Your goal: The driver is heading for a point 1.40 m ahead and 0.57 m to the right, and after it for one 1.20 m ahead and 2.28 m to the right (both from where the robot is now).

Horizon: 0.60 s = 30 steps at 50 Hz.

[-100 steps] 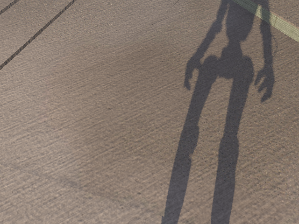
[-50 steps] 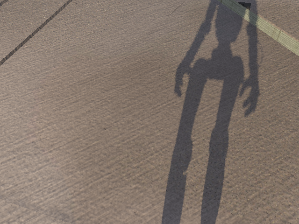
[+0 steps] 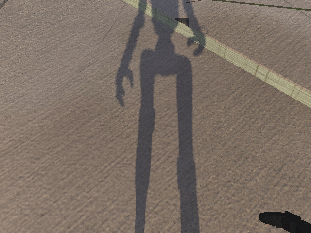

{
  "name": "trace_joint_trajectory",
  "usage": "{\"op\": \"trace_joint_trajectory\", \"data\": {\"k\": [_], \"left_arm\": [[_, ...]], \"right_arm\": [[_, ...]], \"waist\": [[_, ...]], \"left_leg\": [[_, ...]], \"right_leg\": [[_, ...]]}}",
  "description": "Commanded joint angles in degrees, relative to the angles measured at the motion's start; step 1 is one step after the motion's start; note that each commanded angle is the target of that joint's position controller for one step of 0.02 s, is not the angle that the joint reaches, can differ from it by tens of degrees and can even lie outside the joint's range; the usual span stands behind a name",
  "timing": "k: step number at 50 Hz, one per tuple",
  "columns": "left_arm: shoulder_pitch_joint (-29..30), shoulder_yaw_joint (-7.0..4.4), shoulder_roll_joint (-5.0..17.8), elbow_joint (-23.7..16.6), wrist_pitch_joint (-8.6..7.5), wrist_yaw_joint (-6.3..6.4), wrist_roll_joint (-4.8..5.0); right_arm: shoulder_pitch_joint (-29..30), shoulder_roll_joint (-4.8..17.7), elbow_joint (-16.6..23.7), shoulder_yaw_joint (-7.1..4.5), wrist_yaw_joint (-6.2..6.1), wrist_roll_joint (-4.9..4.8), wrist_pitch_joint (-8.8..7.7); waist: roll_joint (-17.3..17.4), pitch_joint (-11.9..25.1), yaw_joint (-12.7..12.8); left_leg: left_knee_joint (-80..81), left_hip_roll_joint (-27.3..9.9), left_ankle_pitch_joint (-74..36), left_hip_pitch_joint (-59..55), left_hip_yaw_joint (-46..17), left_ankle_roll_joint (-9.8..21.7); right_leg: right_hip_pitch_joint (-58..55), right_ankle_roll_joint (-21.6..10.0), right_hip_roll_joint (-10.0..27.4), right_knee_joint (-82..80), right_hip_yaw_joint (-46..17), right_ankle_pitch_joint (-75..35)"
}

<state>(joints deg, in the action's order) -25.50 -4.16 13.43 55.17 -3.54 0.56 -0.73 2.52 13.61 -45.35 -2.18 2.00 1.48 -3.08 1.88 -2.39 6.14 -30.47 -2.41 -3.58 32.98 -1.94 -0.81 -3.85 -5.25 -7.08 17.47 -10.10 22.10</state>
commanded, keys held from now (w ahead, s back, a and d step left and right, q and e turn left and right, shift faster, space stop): w+e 0.86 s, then w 0.14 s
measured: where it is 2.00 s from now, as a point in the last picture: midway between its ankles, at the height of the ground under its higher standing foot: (258, 131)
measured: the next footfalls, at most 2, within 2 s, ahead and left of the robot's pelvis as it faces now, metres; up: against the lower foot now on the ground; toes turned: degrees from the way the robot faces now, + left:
left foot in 0.08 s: +0.22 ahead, +0.12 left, -0.03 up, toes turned -5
right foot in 0.60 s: +0.45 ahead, -0.11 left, -0.03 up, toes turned -26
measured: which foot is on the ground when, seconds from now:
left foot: up 0.00-0.06, down 0.08-0.62, up 0.64-1.00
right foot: down 0.00-0.08, up 0.10-0.58, down 0.60-1.00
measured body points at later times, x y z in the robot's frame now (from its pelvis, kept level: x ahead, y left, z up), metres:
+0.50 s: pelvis +0.27 +0.02 -0.02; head +0.32 +0.02 +0.43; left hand +0.54 +0.18 -0.12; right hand +0.17 -0.21 -0.15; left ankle +0.18 +0.13 -0.76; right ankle +0.40 -0.12 -0.72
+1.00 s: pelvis +0.52 -0.09 -0.01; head +0.55 -0.12 +0.43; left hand +0.66 +0.16 -0.13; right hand +0.55 -0.40 -0.12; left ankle +0.75 -0.04 -0.70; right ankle +0.41 -0.09 -0.76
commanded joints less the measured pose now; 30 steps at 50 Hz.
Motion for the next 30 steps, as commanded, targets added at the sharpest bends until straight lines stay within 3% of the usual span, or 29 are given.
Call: {"op": "trace_joint_trajectory", "data": {"k": [1, 2, 3, 4, 5, 6, 7, 8, 9, 11, 13, 18, 22, 24, 27, 28, 29, 30], "left_arm": [[1.9, -2.44, 11.1, -3.5, -0.37, 0.69, -0.56], [2.3, -2.7, 11.9, -3.6, -0.46, 0.37, -0.78], [2.9, -2.91, 12.3, -3.8, -0.72, -0.15, -0.32], [1.6, -1.73, 7.6, -5.1, -1.05, -0.49, 0.07], [-8.6, -0.55, 0.9, -5.4, -0.73, 0.0, 2.37], [-7.1, -0.88, 6.4, -5.3, 0.12, 0.69, 1.19], [0.0, -1.26, 8.5, -5.3, 0.71, 0.36, 0.12], [4.0, -1.35, 8.2, -6.1, 0.82, -0.58, -0.23], [5.2, -1.36, 7.4, -6.4, 1.29, -1.43, -0.81], [5.4, -1.08, 5.7, -6.5, 2.78, -2.64, -1.39], [7.7, -0.66, 4.5, -7.6, 3.53, -3.3, -1.32], [18.5, 0.62, 3.5, -11.8, 3.25, -4.7, -1.14], [26.9, 2.0, 2.4, -14.8, 2.72, -5.45, -1.19], [29.0, 2.16, 2.8, -15.8, 2.63, -5.46, -1.41], [26.5, 1.71, 4.1, -15.6, 2.73, -4.63, -1.79], [22.7, 1.24, 5.0, -14.6, 2.61, -4.33, -1.85], [16.8, 0.47, 6.3, -12.9, 2.26, -3.91, -1.99], [7.6, -0.85, 8.7, -10.2, 1.9, -3.1, -2.61]], "right_arm": [[-0.9, 6.8, 3.6, -1.67, -0.75, -0.52, -1.2], [-7.0, 8.4, 1.9, -2.36, -1.35, -0.52, -1.74], [-15.2, 9.5, -0.1, -2.85, -2.01, -0.05, -2.53], [-23.8, 12.6, -0.6, -3.48, -2.82, 1.61, -3.12], [-24.2, 17.1, 0.2, -4.13, -2.75, 3.18, -2.87], [-22.7, 15.3, 0.3, -4.52, -2.38, 1.29, -1.9], [-18.1, 9.2, 1.5, -3.08, -2.32, 0.82, -1.95], [-14.8, 6.2, 1.8, -2.07, -2.19, 0.82, -1.93], [-15.7, 5.7, 1.2, -1.71, -2.34, 0.99, -1.97], [-17.8, 5.2, -0.7, -1.44, -2.39, -0.07, -2.92], [-19.5, 5.5, -1.6, -1.63, -2.1, -0.8, -3.86], [-22.1, 5.1, -2.8, -1.51, -2.1, -0.65, -3.67], [-25.4, 6.6, -4.3, -1.72, -2.49, -0.73, -3.29], [-27.3, 7.4, -5.2, -1.83, -2.93, -0.65, -2.79], [-28.1, 9.4, -6.0, -2.12, -3.73, -0.36, -1.52], [-28.1, 10.3, -6.1, -2.26, -3.85, -0.17, -0.92], [-28.0, 11.0, -5.9, -2.38, -3.81, -0.18, -0.38], [-26.7, 11.1, -5.0, -2.39, -3.58, -0.36, -0.12]], "waist": [[-5.9, -1.4, -4.4], [-4.4, 1.8, -6.8], [-1.8, 6.7, -10.7], [2.2, 14.2, -12.8], [15.6, 20.8, -7.0], [11.6, 21.2, -7.4], [2.8, 11.0, -7.8], [0.1, 5.6, -7.3], [2.3, 4.1, -6.8], [5.4, 2.8, -5.3], [4.8, 2.4, -4.7], [3.1, -0.4, -5.8], [2.4, -2.3, -8.0], [2.2, -2.7, -8.4], [3.7, 0.4, -6.6], [4.1, 2.8, -5.0], [4.0, 6.3, -2.7], [1.4, 10.7, 1.7]], "left_leg": [[3.9, 1.4, 3.6, -11.6, -0.5, 1.5], [4.8, 2.4, 6.2, -18.3, 0.0, 2.2], [7.0, 1.7, 5.4, -28.7, 0.8, 3.1], [3.7, -8.4, 13.2, -42.4, -8.1, 4.7], [3.6, -25.0, 2.7, -56.7, -32.1, 11.0], [10.5, -25.0, 17.6, -53.0, -42.3, 13.5], [13.8, -21.1, 22.2, -42.5, -32.2, 11.6], [15.0, -17.4, 16.4, -34.4, -22.9, 9.9], [15.5, -15.5, 7.9, -30.8, -16.9, 8.9], [16.9, -12.9, -1.1, -26.5, -9.4, 7.7], [17.8, -12.4, -8.3, -27.5, -4.9, 8.1], [20.7, -10.4, -10.8, -28.3, 4.7, 8.0], [21.1, -10.6, -13.2, -30.7, 9.5, 6.7], [19.3, -11.6, -18.0, -34.7, 11.1, 6.3], [9.4, -12.5, -39.6, -39.8, 14.1, 5.9], [2.7, -12.7, -44.5, -40.3, 14.7, 6.2], [-6.6, -12.9, -42.7, -38.3, 14.9, 6.2], [-20.5, -12.0, -31.7, -29.8, 15.8, 4.9]], "right_leg": [[6.5, -3.7, 14.3, 4.2, -10.1, -35.8], [6.0, -2.8, 12.4, 12.4, -9.3, -41.5], [8.5, -1.9, 8.6, 23.5, -6.8, -40.0], [17.8, -1.6, 5.6, 39.3, -4.0, -23.8], [34.8, 0.3, -1.6, 56.5, 1.6, 15.6], [41.8, -0.2, 2.4, 60.9, 3.6, 9.7], [42.3, -0.1, 5.7, 59.7, 3.9, 2.1], [39.9, 0.2, 7.4, 55.8, 4.4, -2.5], [37.9, 0.6, 8.6, 53.9, 4.5, -3.6], [35.1, 1.2, 9.5, 51.3, 5.3, -5.3], [37.9, 1.7, 9.6, 49.5, 6.3, -7.5], [42.6, 2.3, 10.1, 38.0, 9.8, -18.0], [39.3, 1.0, 9.4, 24.6, 14.7, -22.7], [38.6, -0.3, 8.7, 20.8, 16.3, -20.3], [32.4, -3.4, 4.4, 18.2, 19.3, -11.7], [28.0, -4.8, 2.5, 17.3, 19.6, -8.9], [20.5, -6.4, 0.9, 14.9, 18.9, -7.6], [7.2, -8.7, 2.4, 10.3, 14.7, -8.4]]}}
Over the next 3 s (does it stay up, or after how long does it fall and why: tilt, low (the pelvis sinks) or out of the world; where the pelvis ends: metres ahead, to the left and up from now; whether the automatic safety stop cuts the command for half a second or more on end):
stays up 1.39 -0.74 0.08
